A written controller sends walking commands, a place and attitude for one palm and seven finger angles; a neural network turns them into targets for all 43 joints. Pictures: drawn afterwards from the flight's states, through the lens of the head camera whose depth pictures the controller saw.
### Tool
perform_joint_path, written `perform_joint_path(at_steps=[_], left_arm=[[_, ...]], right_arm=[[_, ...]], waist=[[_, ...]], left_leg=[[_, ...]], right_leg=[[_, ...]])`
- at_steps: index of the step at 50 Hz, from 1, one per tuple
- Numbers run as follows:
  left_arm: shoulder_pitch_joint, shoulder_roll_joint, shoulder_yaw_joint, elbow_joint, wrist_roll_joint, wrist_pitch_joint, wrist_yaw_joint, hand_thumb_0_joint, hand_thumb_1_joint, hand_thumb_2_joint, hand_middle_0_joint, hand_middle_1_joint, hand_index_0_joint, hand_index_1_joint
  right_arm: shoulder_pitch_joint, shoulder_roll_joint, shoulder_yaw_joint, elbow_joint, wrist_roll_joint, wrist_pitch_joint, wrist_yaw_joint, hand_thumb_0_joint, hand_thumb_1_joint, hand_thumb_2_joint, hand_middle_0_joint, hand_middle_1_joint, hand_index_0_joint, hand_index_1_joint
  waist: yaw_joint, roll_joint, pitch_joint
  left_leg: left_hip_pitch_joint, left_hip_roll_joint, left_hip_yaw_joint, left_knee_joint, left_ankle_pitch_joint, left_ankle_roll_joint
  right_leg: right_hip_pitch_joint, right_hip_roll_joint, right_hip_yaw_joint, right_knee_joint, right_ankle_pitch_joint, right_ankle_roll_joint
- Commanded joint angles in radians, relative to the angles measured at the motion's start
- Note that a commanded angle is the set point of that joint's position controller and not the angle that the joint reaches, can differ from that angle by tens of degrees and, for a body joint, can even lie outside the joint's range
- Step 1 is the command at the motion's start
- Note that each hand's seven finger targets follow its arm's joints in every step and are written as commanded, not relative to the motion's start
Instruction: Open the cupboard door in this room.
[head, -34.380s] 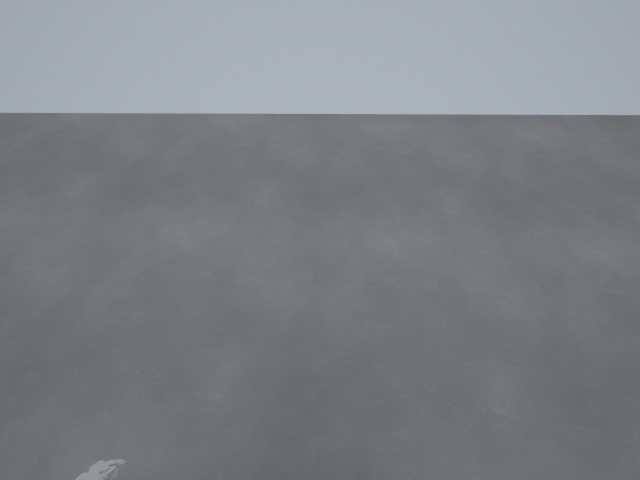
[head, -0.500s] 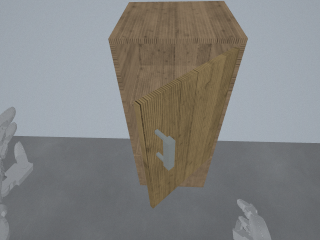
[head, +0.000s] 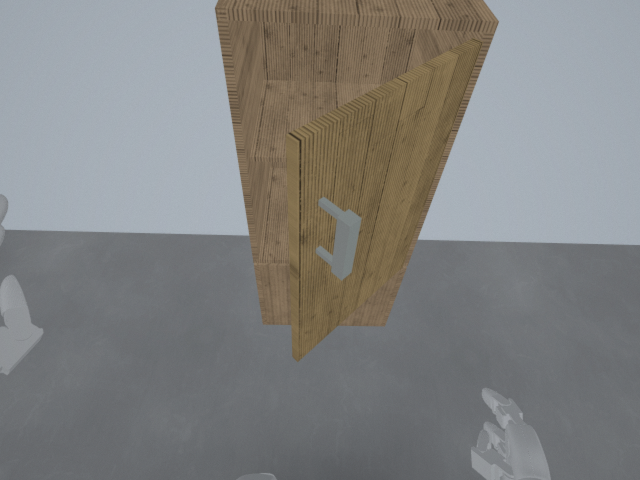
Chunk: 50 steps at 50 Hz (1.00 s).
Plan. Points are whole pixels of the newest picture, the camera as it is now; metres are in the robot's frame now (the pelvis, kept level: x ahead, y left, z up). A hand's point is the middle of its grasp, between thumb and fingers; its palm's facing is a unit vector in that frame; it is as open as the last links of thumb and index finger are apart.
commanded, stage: step back with the hand held close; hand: left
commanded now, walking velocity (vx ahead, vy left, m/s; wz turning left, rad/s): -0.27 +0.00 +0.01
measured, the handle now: (334, 238) +0.42 +0.01 +0.05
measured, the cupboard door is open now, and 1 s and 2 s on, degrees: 44 44 44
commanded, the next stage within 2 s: stop stepping back and stand still in 0.70 s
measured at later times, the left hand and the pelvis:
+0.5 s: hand out of the picture +0.11 +0.28 +0.17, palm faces +0.53 -0.72 -0.45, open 7.4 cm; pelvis -0.07 +0.00 -0.02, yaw +6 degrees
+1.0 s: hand out of the picture +0.03 +0.27 +0.18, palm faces +0.41 -0.82 -0.40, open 7.4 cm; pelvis -0.18 +0.01 +0.00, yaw -2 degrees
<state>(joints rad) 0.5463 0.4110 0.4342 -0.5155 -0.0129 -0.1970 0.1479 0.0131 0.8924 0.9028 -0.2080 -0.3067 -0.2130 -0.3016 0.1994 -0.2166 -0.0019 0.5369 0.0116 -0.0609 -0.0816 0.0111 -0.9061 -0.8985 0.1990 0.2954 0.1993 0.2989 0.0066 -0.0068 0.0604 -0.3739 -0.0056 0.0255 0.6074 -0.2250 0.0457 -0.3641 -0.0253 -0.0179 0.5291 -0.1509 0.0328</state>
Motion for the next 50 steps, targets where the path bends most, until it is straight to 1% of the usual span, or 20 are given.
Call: perform_joint_path(at_steps=[1, 7, 16, 21, 23, 25, 26, 27, 28, 30, 32, 37, 39, 40, 41, 42, 43, 45, 48, 50], left_arm=[[-0.057, 0.183, 0.154, -0.226, 0.010, -0.082, 0.026, 0.000, 0.900, 0.900, -0.200, -0.300, -0.200, -0.300], [-0.078, 0.169, 0.147, -0.252, 0.004, -0.107, 0.030, 0.000, 0.900, 0.900, -0.200, -0.300, -0.200, -0.300], [-0.065, 0.175, 0.197, -0.183, 0.021, -0.131, 0.012, 0.000, 0.900, 0.900, -0.200, -0.300, -0.200, -0.300], [-0.126, 0.206, 0.167, -0.248, -0.005, -0.121, 0.014, 0.000, 0.900, 0.900, -0.200, -0.300, -0.200, -0.300], [-0.144, 0.207, 0.148, -0.264, -0.009, -0.117, 0.019, 0.000, 0.900, 0.900, -0.200, -0.300, -0.200, -0.300], [-0.134, 0.219, 0.162, -0.288, -0.013, -0.123, 0.017, 0.000, 0.900, 0.900, -0.200, -0.300, -0.200, -0.300], [-0.117, 0.227, 0.183, -0.307, -0.013, -0.135, 0.019, 0.000, 0.900, 0.900, -0.200, -0.300, -0.200, -0.300], [-0.082, 0.190, 0.199, -0.327, -0.014, -0.141, 0.022, 0.000, 0.900, 0.900, -0.200, -0.300, -0.200, -0.300], [-0.126, 0.218, 0.221, -0.377, -0.015, -0.138, 0.028, 0.000, 0.900, 0.900, -0.200, -0.300, -0.200, -0.300], [-0.115, 0.238, 0.240, -0.355, -0.031, -0.146, 0.033, 0.000, 0.900, 0.900, -0.200, -0.300, -0.200, -0.300], [-0.029, 0.164, 0.181, -0.248, -0.050, -0.105, 0.035, 0.000, 0.900, 0.900, -0.200, -0.300, -0.200, -0.300], [-0.144, 0.153, 0.102, -0.257, -0.061, -0.090, 0.017, 0.000, 0.900, 0.900, -0.200, -0.300, -0.200, -0.300], [-0.159, 0.176, 0.109, -0.248, -0.062, -0.104, 0.007, 0.000, 0.900, 0.900, -0.200, -0.300, -0.200, -0.300], [-0.164, 0.211, 0.117, -0.251, -0.052, -0.117, 0.009, 0.000, 0.900, 0.900, -0.200, -0.300, -0.200, -0.300], [-0.195, 0.281, 0.152, -0.314, -0.034, -0.134, 0.026, 0.000, 0.900, 0.900, -0.200, -0.300, -0.200, -0.300], [-0.191, 0.341, 0.203, -0.300, -0.013, -0.126, 0.034, 0.000, 0.900, 0.900, -0.200, -0.300, -0.200, -0.300], [-0.170, 0.213, 0.091, -0.186, -0.031, -0.105, 0.007, 0.000, 0.900, 0.900, -0.200, -0.300, -0.200, -0.300], [-0.178, 0.187, 0.097, -0.162, -0.023, -0.073, 0.013, 0.000, 0.900, 0.900, -0.200, -0.300, -0.200, -0.300], [-0.103, 0.168, 0.108, -0.134, -0.027, -0.053, 0.014, 0.000, 0.900, 0.900, -0.200, -0.300, -0.200, -0.300], [-0.097, 0.200, 0.128, -0.236, -0.032, -0.071, 0.014, 0.000, 0.900, 0.900, -0.200, -0.300, -0.200, -0.300]], right_arm=[[-0.087, -0.152, -0.058, -0.147, -0.007, -0.076, -0.015, 0.000, -0.900, -0.900, 0.200, 0.300, 0.200, 0.300], [-0.065, -0.141, -0.051, -0.125, -0.013, -0.110, -0.013, 0.000, -0.900, -0.900, 0.200, 0.300, 0.200, 0.300], [-0.086, -0.151, -0.074, -0.119, -0.012, -0.136, -0.003, 0.000, -0.900, -0.900, 0.200, 0.300, 0.200, 0.300], [-0.055, -0.114, -0.072, -0.073, -0.020, -0.120, 0.020, 0.000, -0.900, -0.900, 0.200, 0.300, 0.200, 0.300], [-0.049, -0.100, -0.065, -0.056, -0.016, -0.098, 0.030, 0.000, -0.900, -0.900, 0.200, 0.300, 0.200, 0.300], [-0.050, -0.116, -0.070, -0.061, -0.012, -0.084, 0.023, 0.000, -0.900, -0.900, 0.200, 0.300, 0.200, 0.300], [-0.066, -0.138, -0.075, -0.072, -0.016, -0.087, 0.011, 0.000, -0.900, -0.900, 0.200, 0.300, 0.200, 0.300], [-0.095, -0.153, -0.076, -0.095, -0.025, -0.102, 0.007, 0.000, -0.900, -0.900, 0.200, 0.300, 0.200, 0.300], [-0.097, -0.112, -0.082, -0.088, -0.034, -0.129, 0.006, 0.000, -0.900, -0.900, 0.200, 0.300, 0.200, 0.300], [-0.100, -0.115, -0.118, -0.050, -0.014, -0.173, 0.020, 0.000, -0.900, -0.900, 0.200, 0.300, 0.200, 0.300], [-0.122, -0.116, -0.114, -0.057, -0.001, -0.169, 0.038, 0.000, -0.900, -0.900, 0.200, 0.300, 0.200, 0.300], [-0.116, -0.104, -0.063, -0.039, -0.017, -0.152, 0.041, 0.000, -0.900, -0.900, 0.200, 0.300, 0.200, 0.300], [-0.114, -0.093, -0.062, -0.032, -0.024, -0.146, 0.049, 0.000, -0.900, -0.900, 0.200, 0.300, 0.200, 0.300], [-0.094, -0.071, -0.059, -0.008, -0.015, -0.134, 0.051, 0.000, -0.900, -0.900, 0.200, 0.300, 0.200, 0.300], [-0.114, -0.081, -0.052, -0.006, -0.028, -0.131, 0.052, 0.000, -0.900, -0.900, 0.200, 0.300, 0.200, 0.300], [-0.116, -0.078, -0.032, -0.005, -0.055, -0.117, 0.066, 0.000, -0.900, -0.900, 0.200, 0.300, 0.200, 0.300], [-0.058, -0.047, -0.018, -0.024, -0.027, -0.114, 0.047, 0.000, -0.900, -0.900, 0.200, 0.300, 0.200, 0.300], [-0.104, -0.074, -0.018, -0.046, -0.005, -0.126, 0.011, 0.000, -0.900, -0.900, 0.200, 0.300, 0.200, 0.300], [-0.057, -0.088, -0.013, -0.037, -0.005, -0.133, -0.014, 0.000, -0.900, -0.900, 0.200, 0.300, 0.200, 0.300], [-0.033, -0.126, -0.038, -0.068, -0.002, -0.151, -0.006, 0.000, -0.900, -0.900, 0.200, 0.300, 0.200, 0.300]], waist=[[-0.002, 0.093, -0.100], [-0.009, 0.082, -0.103], [0.001, 0.128, -0.097], [-0.019, -0.171, -0.106], [-0.032, -0.206, -0.153], [-0.039, -0.091, -0.136], [-0.038, 0.108, -0.119], [-0.023, 0.396, -0.163], [-0.018, 0.392, -0.231], [0.006, 0.157, -0.281], [0.002, 0.221, -0.234], [0.002, 0.281, -0.199], [0.018, 0.155, -0.203], [0.015, -0.100, -0.169], [0.033, -0.170, -0.141], [0.029, -0.115, -0.145], [0.019, -0.233, -0.161], [-0.010, -0.196, -0.079], [-0.031, 0.012, -0.167], [-0.012, 0.188, -0.262]], left_leg=[[-0.331, 0.110, -0.138, -0.243, -0.447, 0.043], [-0.270, 0.095, -0.147, -0.210, -0.430, 0.026], [-0.496, 0.178, -0.164, -0.248, -0.588, 0.074], [-0.027, -0.007, -0.001, 0.198, -0.309, -0.046], [0.128, -0.021, 0.007, 0.235, -0.234, -0.054], [0.172, 0.024, -0.057, 0.075, -0.284, -0.027], [0.059, 0.124, -0.178, -0.101, -0.402, 0.017], [-0.223, 0.332, -0.404, -0.399, -0.613, 0.091], [-0.294, 0.435, -0.489, -0.508, -0.540, 0.126], [-0.026, 0.371, -0.258, -0.338, -0.229, 0.081], [-0.061, 0.354, -0.130, -0.374, -0.306, 0.046], [-0.018, 0.300, -0.078, -0.518, -0.353, -0.050], [0.077, 0.224, 0.021, -0.263, -0.244, -0.124], [0.144, 0.107, 0.079, 0.135, -0.129, -0.160], [0.063, 0.031, 0.026, 0.440, -0.212, -0.146], [-0.032, 0.064, -0.017, 0.539, -0.204, -0.133], [-0.158, 0.018, -0.026, 0.540, -0.208, -0.101], [-0.116, 0.045, -0.016, 0.346, -0.161, -0.079], [0.144, 0.005, 0.035, -0.184, 0.130, -0.051], [0.377, 0.212, -0.175, -0.215, 0.587, 0.006]], right_leg=[[0.278, 0.001, 0.090, 0.020, -0.168, -0.023], [0.173, 0.003, 0.122, 0.012, -0.200, -0.034], [0.327, 0.070, 0.156, 0.223, -0.086, -0.024], [-0.212, -0.166, 0.436, -0.205, -0.276, -0.136], [-0.285, -0.179, 0.357, -0.236, -0.310, -0.125], [-0.356, -0.098, 0.240, -0.140, -0.391, -0.076], [-0.309, -0.028, 0.181, 0.052, -0.415, -0.050], [-0.061, 0.113, 0.036, 0.477, -0.370, -0.004], [0.033, 0.154, 0.049, 0.856, -0.408, 0.002], [-0.082, 0.114, 0.078, 0.873, -0.390, -0.004], [-0.033, 0.107, -0.004, 0.804, -0.396, -0.003], [0.160, 0.131, -0.112, 0.261, -0.489, -0.055], [0.099, 0.020, 0.030, -0.159, -0.484, -0.133], [-0.107, -0.198, 0.378, -0.367, -0.449, -0.221], [-0.235, -0.395, 0.572, -0.432, -0.231, -0.293], [-0.171, -0.375, 0.459, -0.365, -0.125, -0.290], [0.040, -0.274, 0.331, -0.281, 0.016, -0.207], [0.091, -0.209, 0.206, -0.160, 0.401, -0.174], [0.179, -0.096, 0.100, -0.014, 0.362, -0.083], [0.046, 0.030, 0.029, 0.126, -0.122, -0.014]])
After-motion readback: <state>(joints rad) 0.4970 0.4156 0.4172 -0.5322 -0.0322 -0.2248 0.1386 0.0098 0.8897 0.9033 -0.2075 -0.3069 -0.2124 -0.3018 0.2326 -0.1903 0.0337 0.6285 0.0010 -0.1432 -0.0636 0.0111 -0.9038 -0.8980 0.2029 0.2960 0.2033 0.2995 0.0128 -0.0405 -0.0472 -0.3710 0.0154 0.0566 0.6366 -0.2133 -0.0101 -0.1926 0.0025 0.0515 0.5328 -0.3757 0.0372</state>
